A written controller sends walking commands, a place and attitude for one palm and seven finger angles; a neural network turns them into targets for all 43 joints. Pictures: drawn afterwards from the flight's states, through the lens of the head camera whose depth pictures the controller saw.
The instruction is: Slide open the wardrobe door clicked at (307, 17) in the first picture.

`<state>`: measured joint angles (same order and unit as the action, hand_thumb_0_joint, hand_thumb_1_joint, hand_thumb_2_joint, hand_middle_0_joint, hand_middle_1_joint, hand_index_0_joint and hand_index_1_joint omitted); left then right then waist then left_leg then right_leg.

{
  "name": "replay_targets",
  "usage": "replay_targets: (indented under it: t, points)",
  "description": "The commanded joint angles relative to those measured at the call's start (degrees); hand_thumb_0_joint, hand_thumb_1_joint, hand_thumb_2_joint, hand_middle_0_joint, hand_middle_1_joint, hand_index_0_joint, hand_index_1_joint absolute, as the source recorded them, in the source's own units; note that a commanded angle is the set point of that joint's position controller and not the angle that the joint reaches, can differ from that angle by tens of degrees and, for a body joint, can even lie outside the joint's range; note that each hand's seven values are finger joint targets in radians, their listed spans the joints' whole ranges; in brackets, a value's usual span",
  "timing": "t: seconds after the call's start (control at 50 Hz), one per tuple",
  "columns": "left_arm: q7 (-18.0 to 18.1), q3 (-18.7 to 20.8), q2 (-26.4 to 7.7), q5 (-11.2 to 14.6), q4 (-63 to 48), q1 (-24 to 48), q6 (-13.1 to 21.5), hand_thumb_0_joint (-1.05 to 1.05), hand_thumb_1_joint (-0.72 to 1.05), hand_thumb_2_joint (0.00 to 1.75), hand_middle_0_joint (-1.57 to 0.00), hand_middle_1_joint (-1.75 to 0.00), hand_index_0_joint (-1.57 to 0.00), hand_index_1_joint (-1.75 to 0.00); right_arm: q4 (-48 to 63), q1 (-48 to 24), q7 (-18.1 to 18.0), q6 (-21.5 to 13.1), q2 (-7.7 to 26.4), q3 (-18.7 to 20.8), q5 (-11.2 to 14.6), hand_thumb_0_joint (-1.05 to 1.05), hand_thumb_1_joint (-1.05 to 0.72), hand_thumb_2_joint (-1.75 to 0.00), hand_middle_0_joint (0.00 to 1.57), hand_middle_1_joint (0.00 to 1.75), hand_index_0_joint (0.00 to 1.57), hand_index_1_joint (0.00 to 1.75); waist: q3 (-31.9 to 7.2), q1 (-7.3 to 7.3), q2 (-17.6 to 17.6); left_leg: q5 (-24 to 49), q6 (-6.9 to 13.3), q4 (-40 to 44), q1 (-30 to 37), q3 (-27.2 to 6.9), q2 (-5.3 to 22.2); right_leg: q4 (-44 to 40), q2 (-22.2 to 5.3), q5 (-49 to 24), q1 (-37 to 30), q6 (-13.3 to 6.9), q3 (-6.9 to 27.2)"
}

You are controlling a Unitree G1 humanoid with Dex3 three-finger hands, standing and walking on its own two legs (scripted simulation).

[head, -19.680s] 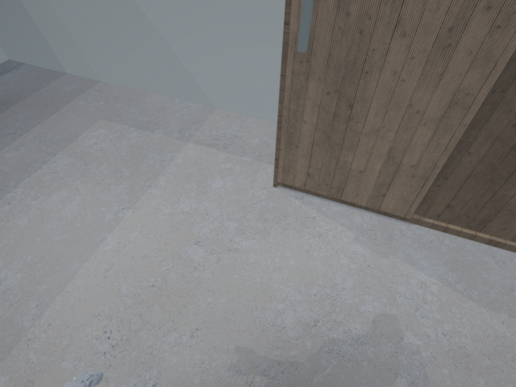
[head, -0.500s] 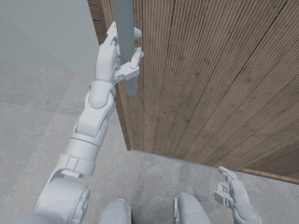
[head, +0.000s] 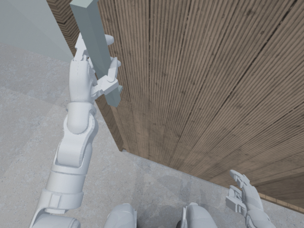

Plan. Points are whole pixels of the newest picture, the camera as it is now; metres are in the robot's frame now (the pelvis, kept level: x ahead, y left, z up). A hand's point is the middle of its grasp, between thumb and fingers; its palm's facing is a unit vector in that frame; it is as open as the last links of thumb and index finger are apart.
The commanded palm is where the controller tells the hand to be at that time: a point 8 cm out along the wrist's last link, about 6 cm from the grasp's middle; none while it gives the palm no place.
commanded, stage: step sideways, sliding the door along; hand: left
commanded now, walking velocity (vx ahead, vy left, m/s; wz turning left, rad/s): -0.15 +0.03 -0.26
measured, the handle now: (107, 60) +0.42 +0.18 +0.15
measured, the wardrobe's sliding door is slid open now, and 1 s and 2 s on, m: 0.04 0.32 0.54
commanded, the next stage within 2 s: none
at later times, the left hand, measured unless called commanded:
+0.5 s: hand (169, 97) +0.35 +0.04 +0.15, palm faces +0.07 -1.00 +0.01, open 7.0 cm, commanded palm +0.32 +0.02 +0.15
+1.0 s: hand (247, 121) +0.32 -0.11 +0.15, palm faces -0.10 -0.99 -0.12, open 6.7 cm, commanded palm +0.31 -0.09 +0.15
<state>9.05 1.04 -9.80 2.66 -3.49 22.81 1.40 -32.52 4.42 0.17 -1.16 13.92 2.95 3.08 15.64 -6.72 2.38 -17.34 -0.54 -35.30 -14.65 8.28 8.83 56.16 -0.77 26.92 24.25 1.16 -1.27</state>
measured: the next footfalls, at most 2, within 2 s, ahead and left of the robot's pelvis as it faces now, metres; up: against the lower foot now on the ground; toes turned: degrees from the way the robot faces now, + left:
right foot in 0.24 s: +0.09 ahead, -0.21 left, +0.00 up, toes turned -6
left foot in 0.44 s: +0.05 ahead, +0.05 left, +0.00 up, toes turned +5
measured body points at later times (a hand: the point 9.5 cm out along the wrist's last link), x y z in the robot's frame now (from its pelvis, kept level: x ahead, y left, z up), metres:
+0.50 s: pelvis +0.02 -0.05 -0.01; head +0.10 -0.05 +0.43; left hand +0.34 +0.09 +0.15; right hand +0.25 -0.27 -0.09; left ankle +0.01 +0.04 -0.73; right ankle +0.04 -0.21 -0.70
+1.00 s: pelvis -0.05 -0.16 +0.00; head +0.01 -0.18 +0.44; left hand +0.32 -0.05 +0.16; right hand +0.14 -0.39 -0.10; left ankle -0.01 +0.02 -0.71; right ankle -0.02 -0.27 -0.73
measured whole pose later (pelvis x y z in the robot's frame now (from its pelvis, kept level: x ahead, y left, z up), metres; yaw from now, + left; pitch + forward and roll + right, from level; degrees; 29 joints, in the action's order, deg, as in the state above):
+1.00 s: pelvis -0.05 -0.16 +0.00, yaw -11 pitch -1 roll -1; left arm 8.5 -2.2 -9.3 3.9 -6.2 14.6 -0.4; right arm -33.5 2.2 -1.2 -1.6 10.8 -1.0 2.1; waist 9.6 -2.7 4.2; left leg -27.6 -4.3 -45.2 -20.0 3.7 11.4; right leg 30.1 0.7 12.5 16.7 -1.3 -3.7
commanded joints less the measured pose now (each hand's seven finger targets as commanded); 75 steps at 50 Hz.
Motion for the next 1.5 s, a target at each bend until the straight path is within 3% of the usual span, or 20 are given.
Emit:
replay_targets:
  t: [0.0, 0.16, 0.2, 0.26, 0.3, 0.38, 0.4, 0.42, 0.44, 0.46, 0.58, 0.82, 0.86, 0.94, 1.08, 1.16, 1.2, 1.3, 1.38, 1.48]
  points:
    - [-5.33, -15.87, 6.98, 0.21, -27.29, 23.49, 9.48, 0.00, 0.90, 0.90, -0.45, -1.40, -0.45, -1.40, 10.67, -3.68, 1.78, -4.87, 5.48, 1.70, -0.11, 0.00, -0.90, -0.90, 0.20, 0.30, 0.20, 0.30, -34.66, 7.05, 14.57, 63.03, 6.61, 5.30, 32.56, -5.88, 16.61, 4.20, -1.70, 0.51, 7.87, -0.24, 2.04]
    - [-4.01, -17.63, 6.38, 1.14, -29.58, 14.80, 5.11, 0.00, 0.90, 0.90, -0.45, -1.40, -0.45, -1.40, 12.52, -3.16, -0.07, -7.79, 3.49, -0.65, 0.34, 0.00, -0.90, -0.90, 0.20, 0.30, 0.20, 0.30, -31.56, 7.40, 13.66, 46.86, 2.95, 1.75, 26.12, 1.66, 12.13, -20.86, -0.09, -15.33, -5.96, 0.25, -3.13]
    - [-3.51, -17.60, 5.31, 0.27, -30.66, 13.96, 4.99, 0.00, 0.90, 0.90, -0.45, -1.40, -0.45, -1.40, 11.87, -3.12, -0.65, -8.42, 3.08, -1.02, 0.49, 0.00, -0.90, -0.90, 0.20, 0.30, 0.20, 0.30, -32.09, 7.19, 6.07, 34.47, 1.03, -5.35, 19.90, 2.10, 6.86, -30.72, -1.08, -36.73, -14.00, 0.80, -3.51]
    - [-1.89, -15.68, 2.34, -0.26, -32.35, 6.90, 5.33, 0.00, 0.90, 0.90, -0.45, -1.40, -0.45, -1.40, 10.34, -3.29, -2.63, -8.01, 0.79, -1.41, -0.42, 0.00, -0.90, -0.90, 0.20, 0.30, 0.20, 0.30, -34.22, 4.65, -23.12, -19.85, -2.39, -24.16, -8.29, -4.28, -7.83, -25.64, -18.01, -91.39, -28.47, -7.00, 18.47]
    - [-1.46, -19.59, 6.98, 0.19, -38.84, 8.12, 5.65, 0.00, 0.90, 0.90, -0.45, -1.40, -0.45, -1.40, 8.98, -2.86, -2.83, -7.87, 0.66, -1.26, -0.34, 0.00, -0.90, -0.90, 0.20, 0.30, 0.20, 0.30, -38.74, 6.18, -19.75, -19.38, -1.18, -25.46, -12.68, -11.12, -7.01, -21.69, -20.56, -87.40, -33.84, -10.48, 20.36]
    - [-2.15, -22.12, 9.56, -0.83, -37.55, 9.35, 9.59, 0.00, 0.90, 0.90, -0.45, -1.40, -0.45, -1.40, 8.70, -5.25, -2.37, -5.00, 0.57, -1.02, -0.59, 0.00, -0.90, -0.90, 0.20, 0.30, 0.20, 0.30, -38.01, 7.77, -17.37, 3.31, -2.11, 3.08, 2.33, -4.34, -4.67, -16.99, -12.91, -74.54, -26.52, -8.05, 8.58]
    - [-2.48, -22.39, 8.51, -0.59, -37.78, 10.00, 9.98, 0.00, 0.90, 0.90, -0.45, -1.40, -0.45, -1.40, 9.25, -5.54, -2.21, -4.03, 1.89, -0.23, -0.36, 0.00, -0.90, -0.90, 0.20, 0.30, 0.20, 0.30, -39.01, 8.36, -12.25, 23.68, -1.43, 10.82, 14.53, -4.45, 0.14, -12.74, -9.35, -58.72, -17.39, -5.09, 4.41]
    - [-3.73, -24.47, 11.20, -0.27, -35.04, 5.98, 9.64, 0.00, 0.90, 0.90, -0.45, -1.40, -0.45, -1.40, 11.19, -6.24, -1.39, -3.49, 4.19, 0.99, -0.50, 0.00, -0.90, -0.90, 0.20, 0.30, 0.20, 0.30, -39.90, 6.74, 0.71, 56.61, 4.79, 9.27, 27.55, -16.06, 13.57, -5.75, -2.72, -24.20, -0.85, -0.91, 1.19]
    - [-4.73, -26.14, 13.13, -0.82, -31.19, 3.27, 9.25, 0.00, 0.90, 0.90, -0.45, -1.40, -0.45, -1.40, 13.03, -5.30, 0.44, -2.96, 4.79, 1.13, -0.11, 0.00, -0.90, -0.90, 0.20, 0.30, 0.20, 0.30, -41.35, 5.72, 4.42, 67.02, 9.22, 7.18, 28.97, -17.07, 19.52, 4.30, -1.28, 4.76, 4.25, -1.30, 4.01]
    - [-5.18, -27.00, 13.97, -1.77, -35.57, 8.10, 9.84, 0.00, 0.90, 0.90, -0.45, -1.40, -0.45, -1.40, 13.44, -5.68, 1.14, -2.88, 4.02, 0.12, -1.15, 0.00, -0.90, -0.90, 0.20, 0.30, 0.20, 0.30, -37.80, 7.35, 5.63, 65.34, 9.42, 7.42, 23.08, -18.03, 19.45, 11.25, -0.50, 7.53, 5.98, -0.79, 4.73]
    - [-5.21, -20.05, 8.85, -1.54, -28.51, 8.99, 6.50, 0.00, 0.90, 0.90, -0.45, -1.40, -0.45, -1.40, 11.53, -4.24, 2.10, -1.23, 4.21, 0.12, -1.60, 0.00, -0.90, -0.90, 0.20, 0.30, 0.20, 0.30, -30.67, 6.98, 8.89, 56.49, 5.43, 9.88, 24.63, -6.58, 15.74, 8.20, -1.20, -1.90, 10.37, 0.70, 0.57]
    - [-4.96, -10.60, 1.17, -0.02, -21.79, 8.59, 5.20, 0.00, 0.90, 0.90, -0.45, -1.40, -0.45, -1.40, 9.17, -5.59, -0.62, -2.53, 2.51, -0.71, -1.74, 0.00, -0.90, -0.90, 0.20, 0.30, 0.20, 0.30, -29.69, 8.24, 14.85, 51.46, 2.60, 9.31, 23.30, -2.48, 16.47, -23.36, 1.76, -10.39, -4.40, 0.29, -1.42]
    - [-4.72, -10.26, 0.30, -0.03, -22.43, 9.54, 5.46, 0.00, 0.90, 0.90, -0.45, -1.40, -0.45, -1.40, 8.99, -5.78, -0.80, -3.01, 2.25, -0.95, -1.11, 0.00, -0.90, -0.90, 0.20, 0.30, 0.20, 0.30, -31.05, 7.64, 10.86, 41.56, 0.75, 4.35, 19.21, -1.78, 13.91, -33.57, 0.64, -20.17, -12.22, -0.30, -1.15]
    - [-3.56, -9.23, -2.75, 0.33, -22.67, 8.10, 5.63, 0.00, 0.90, 0.90, -0.45, -1.40, -0.45, -1.40, 9.00, -5.76, -2.84, -4.20, -0.56, -1.72, -0.99, 0.00, -0.90, -0.90, 0.20, 0.30, 0.20, 0.30, -36.91, 4.27, -20.55, -19.45, -2.73, -21.94, -6.83, -3.83, -5.76, -30.78, -16.02, -72.87, -25.90, -9.62, 13.78]
    - [-2.84, -4.93, -3.34, 0.05, -16.64, 21.03, 7.41, 0.00, 0.90, 0.90, -0.45, -1.40, -0.45, -1.40, 5.10, -5.51, -3.42, -0.04, 2.41, -0.55, -2.37, 0.00, -0.90, -0.90, 0.20, 0.30, 0.20, 0.30, -37.09, 5.66, -14.09, -11.83, -2.14, -15.52, -7.36, -2.76, -6.46, -32.27, -13.42, -40.18, -25.11, -12.75, 10.63]
    - [-3.78, -5.19, -3.82, 0.56, -9.31, 27.15, 7.90, 0.00, 0.90, 0.90, -0.45, -1.40, -0.45, -1.40, 4.10, -0.85, -3.94, 0.28, 4.78, 0.46, -2.01, 0.00, -0.90, -0.90, 0.20, 0.30, 0.20, 0.30, -37.03, 8.51, -5.47, -0.32, 0.91, 12.38, 15.12, -2.91, -1.98, -24.19, -7.42, -15.65, -6.85, -8.37, 6.57]
    - [-4.25, -7.74, -1.82, 1.54, -5.89, 29.11, 7.70, 0.00, 0.90, 0.90, -0.45, -1.40, -0.45, -1.40, 6.52, -2.06, -3.72, 0.57, 7.19, 1.18, -1.88, 0.00, -0.90, -0.90, 0.20, 0.30, 0.20, 0.30, -31.15, 7.36, 17.12, 10.62, 11.99, 20.71, 24.33, -37.94, 25.50, 0.85, 1.35, 1.23, 16.51, -2.06, 1.94]
    - [-5.28, -5.71, -2.96, 0.71, -4.00, 32.07, 5.74, 0.00, 0.90, 0.90, -0.45, -1.40, -0.45, -1.40, 3.79, -2.01, -3.71, 1.42, 6.32, 0.28, -2.01, 0.00, -0.90, -0.90, 0.20, 0.30, 0.20, 0.30, -27.09, 6.68, 3.61, 23.31, 9.43, 15.78, 19.97, -17.85, 19.39, 4.06, -3.98, -9.18, 14.59, -0.58, 4.54]
    - [-6.03, -8.81, 0.49, 0.88, -1.79, 32.31, 5.67, 0.00, 0.90, 0.90, -0.45, -1.40, -0.45, -1.40, 4.04, 0.46, -3.70, 0.93, 6.53, 0.60, -1.04, 0.00, -0.90, -0.90, 0.20, 0.30, 0.20, 0.30, -29.73, 7.92, 9.86, 33.42, 5.82, 12.75, 19.39, -5.00, 13.83, -13.94, -1.84, -9.11, 2.38, 0.12, -2.79]
    - [-5.70, -10.42, 2.17, 1.61, -2.43, 33.01, 6.39, 0.00, 0.90, 0.90, -0.45, -1.40, -0.45, -1.40, 4.78, -0.75, -2.53, -1.14, 5.51, 0.29, 0.29, 0.00, -0.90, -0.90, 0.20, 0.30, 0.20, 0.30, -30.10, 7.97, 12.98, 29.07, 2.40, 4.45, 14.30, -2.26, 10.07, -28.92, 1.70, -14.49, -11.14, -0.03, -7.46]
